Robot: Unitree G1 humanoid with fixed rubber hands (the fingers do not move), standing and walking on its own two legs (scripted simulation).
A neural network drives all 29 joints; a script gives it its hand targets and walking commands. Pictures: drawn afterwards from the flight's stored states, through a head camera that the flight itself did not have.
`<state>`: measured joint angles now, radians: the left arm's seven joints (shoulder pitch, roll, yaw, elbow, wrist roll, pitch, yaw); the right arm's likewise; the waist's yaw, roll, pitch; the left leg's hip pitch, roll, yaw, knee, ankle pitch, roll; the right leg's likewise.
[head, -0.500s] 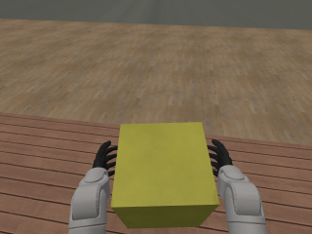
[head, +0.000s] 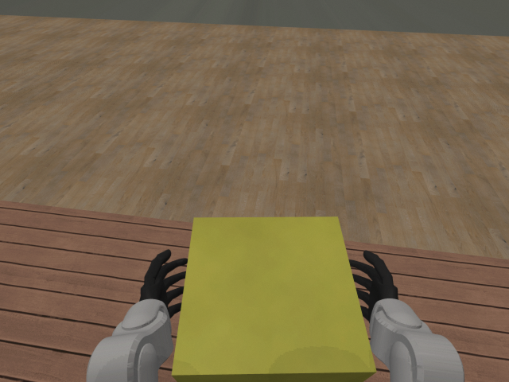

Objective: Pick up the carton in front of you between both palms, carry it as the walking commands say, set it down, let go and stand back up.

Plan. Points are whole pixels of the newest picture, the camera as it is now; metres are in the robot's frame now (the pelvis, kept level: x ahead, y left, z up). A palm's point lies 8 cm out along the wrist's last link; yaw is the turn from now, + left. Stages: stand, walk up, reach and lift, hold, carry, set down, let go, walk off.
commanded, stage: carry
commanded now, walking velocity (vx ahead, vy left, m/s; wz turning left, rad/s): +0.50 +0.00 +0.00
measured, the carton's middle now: (265, 317) +0.25 +0.01 +0.02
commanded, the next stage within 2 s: none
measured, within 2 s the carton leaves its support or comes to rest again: neither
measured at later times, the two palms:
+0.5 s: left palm (204, 174) +0.53 +0.14 +0.07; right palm (343, 170) +0.56 -0.16 +0.07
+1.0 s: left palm (206, 91) +0.94 +0.19 +0.08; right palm (305, 91) +0.93 -0.12 +0.08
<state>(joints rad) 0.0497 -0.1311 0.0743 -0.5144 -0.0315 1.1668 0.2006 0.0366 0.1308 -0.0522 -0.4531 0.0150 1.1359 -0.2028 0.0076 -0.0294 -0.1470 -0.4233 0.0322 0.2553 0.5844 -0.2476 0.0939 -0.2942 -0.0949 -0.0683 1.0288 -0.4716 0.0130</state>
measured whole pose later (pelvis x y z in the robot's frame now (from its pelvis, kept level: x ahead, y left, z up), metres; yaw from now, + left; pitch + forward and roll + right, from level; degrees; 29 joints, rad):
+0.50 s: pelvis +0.32 -0.03 +0.00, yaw +4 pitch +3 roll -1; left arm 0.09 -0.14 0.03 -0.47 0.02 1.12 0.14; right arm 0.10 0.14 -0.05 -0.50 -0.02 1.15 -0.14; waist 0.02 0.03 -0.09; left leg -0.28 0.08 0.07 1.14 -0.42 0.00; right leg -0.42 -0.04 -0.28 0.54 -0.18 -0.09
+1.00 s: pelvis +0.65 +0.03 -0.01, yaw +1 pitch +3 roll +0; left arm -0.20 -0.10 0.16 -0.33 0.00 1.08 0.20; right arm -0.21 0.14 -0.12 -0.30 0.01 1.07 -0.19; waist -0.06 -0.03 -0.03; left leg -0.51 0.02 0.20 0.66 -0.21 0.10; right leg -0.31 -0.04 -0.04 1.23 -0.47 -0.04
